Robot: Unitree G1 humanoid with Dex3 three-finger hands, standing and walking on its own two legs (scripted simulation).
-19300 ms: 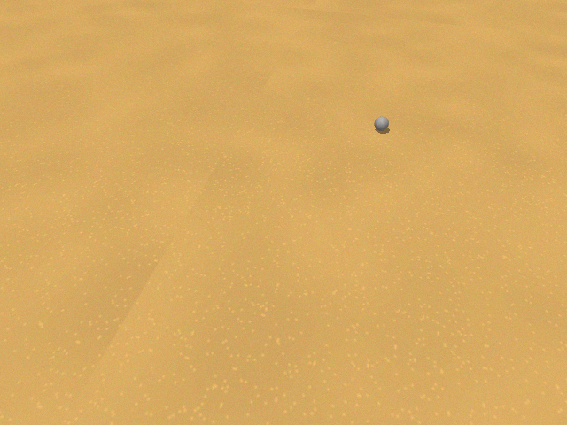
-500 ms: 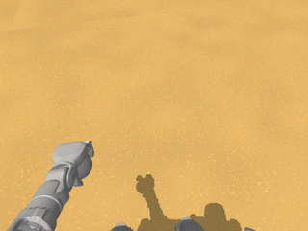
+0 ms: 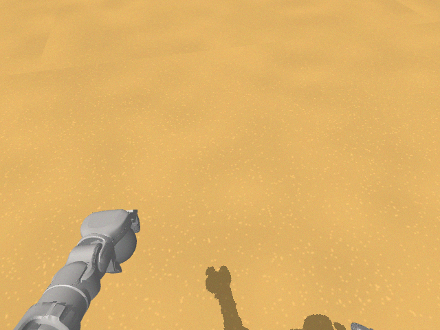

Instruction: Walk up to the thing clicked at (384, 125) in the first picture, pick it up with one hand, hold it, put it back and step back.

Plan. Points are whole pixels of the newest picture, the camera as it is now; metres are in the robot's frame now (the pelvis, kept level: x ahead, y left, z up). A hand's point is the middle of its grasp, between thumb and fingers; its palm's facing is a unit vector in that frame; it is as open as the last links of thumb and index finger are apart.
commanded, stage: hold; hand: left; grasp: from above
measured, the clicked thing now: (115, 243) +0.33 +0.23 -0.08
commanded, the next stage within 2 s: crouch in 1.66 s
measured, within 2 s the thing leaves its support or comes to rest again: neither
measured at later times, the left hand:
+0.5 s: hand (113, 243) +0.31 +0.21 -0.03, palm faces -0.46 -0.05 -0.89, open 10.5 cm
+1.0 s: hand (112, 247) +0.29 +0.21 -0.01, palm faces -0.45 -0.05 -0.89, open 10.5 cm
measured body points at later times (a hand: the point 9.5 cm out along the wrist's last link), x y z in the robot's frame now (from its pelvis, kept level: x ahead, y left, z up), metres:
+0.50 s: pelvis +0.01 +0.00 +0.01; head +0.03 -0.02 +0.46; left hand +0.33 +0.21 +0.02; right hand +0.13 -0.26 -0.11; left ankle +0.00 +0.12 -0.72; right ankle +0.02 -0.14 -0.72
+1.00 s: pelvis +0.00 -0.01 +0.02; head +0.01 -0.03 +0.47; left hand +0.31 +0.21 +0.04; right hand +0.14 -0.27 -0.10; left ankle +0.00 +0.12 -0.72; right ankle +0.02 -0.14 -0.72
